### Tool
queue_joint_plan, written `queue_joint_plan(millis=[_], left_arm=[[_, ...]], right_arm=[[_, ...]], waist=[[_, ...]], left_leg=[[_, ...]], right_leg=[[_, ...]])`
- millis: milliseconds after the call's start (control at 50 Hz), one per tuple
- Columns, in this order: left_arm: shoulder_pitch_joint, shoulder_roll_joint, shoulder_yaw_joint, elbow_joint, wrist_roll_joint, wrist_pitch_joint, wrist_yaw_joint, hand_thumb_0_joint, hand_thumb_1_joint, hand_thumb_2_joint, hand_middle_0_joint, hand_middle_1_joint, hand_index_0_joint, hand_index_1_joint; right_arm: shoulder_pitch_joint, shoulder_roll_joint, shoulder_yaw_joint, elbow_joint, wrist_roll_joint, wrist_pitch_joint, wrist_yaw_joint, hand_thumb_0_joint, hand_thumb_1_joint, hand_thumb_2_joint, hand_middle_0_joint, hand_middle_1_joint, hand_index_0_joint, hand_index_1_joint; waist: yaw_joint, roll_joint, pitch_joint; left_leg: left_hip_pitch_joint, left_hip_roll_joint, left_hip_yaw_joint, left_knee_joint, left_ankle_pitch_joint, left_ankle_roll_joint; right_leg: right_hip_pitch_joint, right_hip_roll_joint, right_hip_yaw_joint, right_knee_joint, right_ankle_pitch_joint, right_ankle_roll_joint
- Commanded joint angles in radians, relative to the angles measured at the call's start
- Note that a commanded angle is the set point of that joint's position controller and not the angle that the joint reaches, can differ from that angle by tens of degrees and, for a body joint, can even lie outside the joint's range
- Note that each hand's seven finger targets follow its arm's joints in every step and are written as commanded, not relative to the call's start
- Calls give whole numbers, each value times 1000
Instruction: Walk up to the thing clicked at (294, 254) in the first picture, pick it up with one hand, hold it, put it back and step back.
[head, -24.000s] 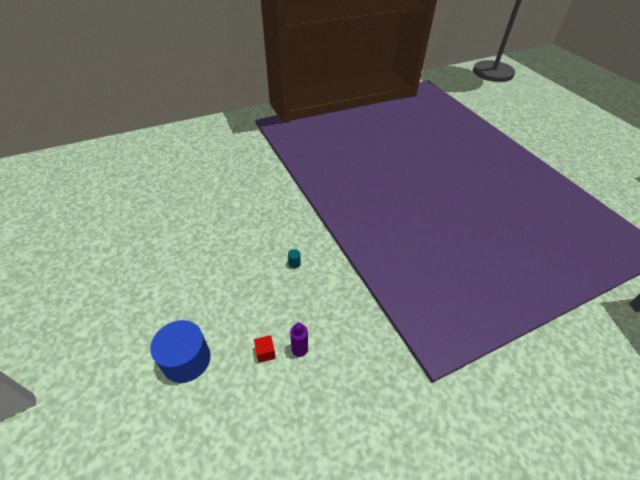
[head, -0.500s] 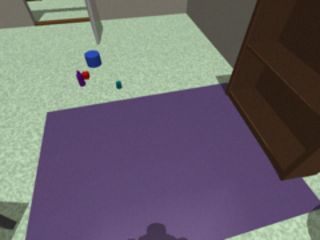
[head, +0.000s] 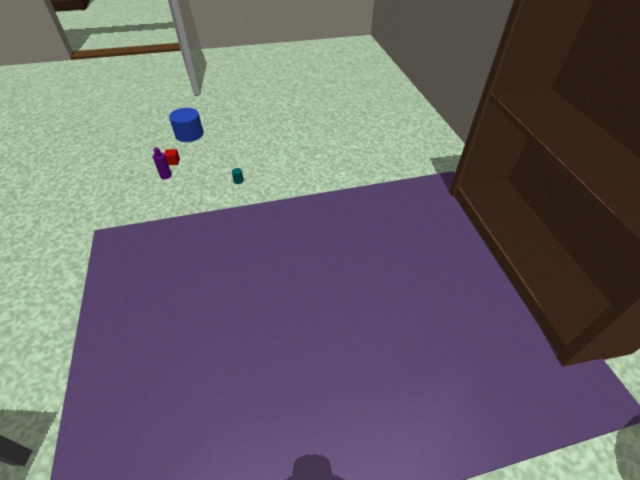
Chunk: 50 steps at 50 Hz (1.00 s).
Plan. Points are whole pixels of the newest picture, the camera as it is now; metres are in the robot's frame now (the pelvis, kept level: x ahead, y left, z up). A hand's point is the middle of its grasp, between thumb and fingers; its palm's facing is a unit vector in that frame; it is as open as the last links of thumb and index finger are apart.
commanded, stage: stand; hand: left
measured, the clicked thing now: (237, 176) +1.62 +0.37 -0.75
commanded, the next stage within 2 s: walk up in 0.38 s
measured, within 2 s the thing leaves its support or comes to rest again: neither
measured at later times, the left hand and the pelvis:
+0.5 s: hand out of the picture +0.06 +0.27 -0.15, palm faces +0.02 -0.94 -0.33, open 7.4 cm; pelvis +0.01 +0.00 +0.00, yaw +2 degrees
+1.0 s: hand (70, 428) +0.24 +0.37 -0.12, palm faces -0.05 -0.94 -0.33, open 7.4 cm; pelvis +0.14 +0.09 +0.02, yaw +1 degrees
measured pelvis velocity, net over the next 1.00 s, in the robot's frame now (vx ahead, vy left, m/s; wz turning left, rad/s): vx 0.14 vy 0.09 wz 0.02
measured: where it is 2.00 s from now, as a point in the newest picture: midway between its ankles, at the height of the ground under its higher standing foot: (289, 363)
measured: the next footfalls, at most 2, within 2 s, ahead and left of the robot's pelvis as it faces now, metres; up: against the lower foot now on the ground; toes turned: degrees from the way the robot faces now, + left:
left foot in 0.70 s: +0.17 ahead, +0.22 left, +0.02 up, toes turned +6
right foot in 1.16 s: +0.37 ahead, -0.05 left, +0.02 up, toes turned -2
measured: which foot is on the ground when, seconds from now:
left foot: down 0.00-0.44, up 0.46-0.68, down 0.70-1.00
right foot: down 0.00-0.74, up 0.76-1.00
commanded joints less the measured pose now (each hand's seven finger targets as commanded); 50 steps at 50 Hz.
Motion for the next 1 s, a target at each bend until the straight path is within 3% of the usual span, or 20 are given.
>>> queue_joint_plan(millis=[0, 340, 360, 380, 420, 440, 460, 540, 620, 660, 700, 720, 740, 760, 780, 820, 860, 880, 920, 980], left_arm=[[-34, 219, 46, -57, 1, -20, 18, 0, 900, 900, -200, -300, -200, -300], [-24, 216, 40, -56, 0, -24, 18, 0, 900, 900, -200, -300, -200, -300], [46, 329, 118, -97, 20, -40, -15, 0, 900, 900, -200, -300, -200, -300], [60, 331, 124, -86, 30, -41, -27, 0, 900, 900, -200, -300, -200, -300], [107, 363, 147, -93, 34, -47, -33, 0, 900, 900, -200, -300, -200, -300], [112, 375, 155, -115, 35, -56, -30, 0, 900, 900, -200, -300, -200, -300], [96, 367, 153, -128, 35, -65, -30, 0, 900, 900, -200, -300, -200, -300], [55, 338, 150, -162, 31, -71, -35, 0, 900, 900, -200, -300, -200, -300], [-42, 360, 150, -218, 32, -65, -51, 0, 900, 900, -200, -300, -200, -300], [-73, 351, 145, -232, 28, -57, -60, 0, 900, 900, -200, -300, -200, -300], [-2, 285, 124, -224, 29, -45, -64, 0, 900, 900, -200, -300, -200, -300], [47, 222, 105, -228, 14, -41, -66, 0, 900, 900, -200, -300, -200, -300], [41, 242, 111, -224, 10, -41, -56, 0, 900, 900, -200, -300, -200, -300], [60, 307, 114, -218, 18, -41, -48, 0, 900, 900, -200, -300, -200, -300], [42, 318, 107, -213, 15, -47, -46, 0, 900, 900, -200, -300, -200, -300], [73, 301, 102, -185, -3, -63, -47, 0, 900, 900, -200, -300, -200, -300], [109, 290, 100, -176, -6, -51, -53, 0, 900, 900, -200, -300, -200, -300], [106, 287, 101, -184, -2, -39, -61, 0, 900, 900, -200, -300, -200, -300], [86, 295, 111, -217, -1, -17, -78, 0, 900, 900, -200, -300, -200, -300], [35, 307, 129, -256, 7, -11, -101, 0, 900, 900, -200, -300, -200, -300]], right_arm=[[-24, -210, -45, -57, -1, -20, -8, 0, -900, -900, 200, 300, 200, 300], [-26, -212, -50, -50, -1, -17, -4, 0, -900, -900, 200, 300, 200, 300], [15, -301, -121, -104, -14, -37, 24, 0, -900, -900, 200, 300, 200, 300], [-16, -304, -126, -111, -23, -37, 36, 0, -900, -900, 200, 300, 200, 300], [-91, -249, -114, -157, -29, -35, 50, 0, -900, -900, 200, 300, 200, 300], [-123, -239, -117, -179, -36, -37, 51, 0, -900, -900, 200, 300, 200, 300], [-110, -243, -124, -174, -34, -44, 49, 0, -900, -900, 200, 300, 200, 300], [-28, -256, -140, -167, -23, -55, 77, 0, -900, -900, 200, 300, 200, 300], [34, -254, -157, -177, -20, -51, 93, 0, -900, -900, 200, 300, 200, 300], [148, -252, -171, -147, -23, -54, 88, 0, -900, -900, 200, 300, 200, 300], [269, -295, -194, -106, -33, -62, 70, 0, -900, -900, 200, 300, 200, 300], [349, -384, -212, -102, -36, -66, 60, 0, -900, -900, 200, 300, 200, 300], [346, -456, -221, -130, -32, -71, 60, 0, -900, -900, 200, 300, 200, 300], [221, -461, -221, -184, -12, -72, 55, 0, -900, -900, 200, 300, 200, 300], [168, -429, -206, -206, -14, -75, 50, 0, -900, -900, 200, 300, 200, 300], [127, -337, -173, -227, -13, -88, 36, 0, -900, -900, 200, 300, 200, 300], [136, -312, -168, -227, -6, -89, 26, 0, -900, -900, 200, 300, 200, 300], [152, -302, -163, -228, -7, -86, 21, 0, -900, -900, 200, 300, 200, 300], [123, -303, -159, -240, -4, -86, 24, 0, -900, -900, 200, 300, 200, 300], [31, -354, -167, -269, -3, -86, 33, 0, -900, -900, 200, 300, 200, 300]], waist=[[3, -2, -56], [3, 1, -58], [17, -33, -167], [39, -23, -83], [83, -142, 33], [108, -144, 77], [99, -89, 90], [54, -101, 14], [-5, -208, 44], [-63, -150, 28], [-112, 39, -43], [-144, 329, -65], [-138, 360, -59], [-80, 277, 3], [-60, 175, 50], [-29, 126, 26], [-12, 135, -59], [-20, 134, -72], [-2, 134, -26], [25, 177, 76]], left_leg=[[-28, 129, -89, -42, 160, 32], [-35, 122, -91, -35, 131, 31], [-74, 91, -109, 74, -364, 116], [-232, 90, -120, 117, -495, 129], [-512, 2, 27, 392, -349, 74], [-623, 37, -5, 530, -282, 52], [-659, 71, -55, 546, -250, 38], [-566, 94, -46, 486, -244, 28], [-277, 102, 21, 342, -92, 9], [-83, 64, 92, 247, 53, -4], [192, 18, 114, 242, -16, 12], [255, 183, -210, 22, -395, 86], [144, 392, -654, -179, -685, 199], [39, 474, -736, -222, -702, 268], [-12, 456, -635, -188, -560, 273], [46, 325, -319, -95, -135, 190], [151, 232, -161, -67, 101, 125], [150, 206, -118, -67, 115, 115], [58, 193, -81, -126, -144, 151], [-204, 253, -82, -182, -380, 187]], right_leg=[[27, -147, 107, -31, 161, -10], [20, -149, 112, -40, 151, -11], [67, -109, 102, 44, -388, -51], [33, -157, 175, 39, -553, -82], [99, -323, 393, -151, -747, -170], [114, -429, 490, -220, -681, -230], [141, -455, 504, -209, -553, -261], [181, -326, 297, -194, -461, -202], [-142, -264, 138, -158, -414, -152], [-262, -222, 52, -43, -433, -129], [-439, -138, -34, 244, -424, -108], [-586, -15, -129, 574, -438, -74], [-608, 37, 30, 783, -441, -53], [-587, -38, 118, 833, -413, -49], [-586, -88, 144, 826, -332, -37], [-550, -102, 118, 777, -222, -22], [-491, -80, 63, 718, -169, 9], [-475, -71, 48, 686, -126, 21], [-457, -98, 37, 596, -71, 37], [-318, -151, 19, 477, -40, 36]])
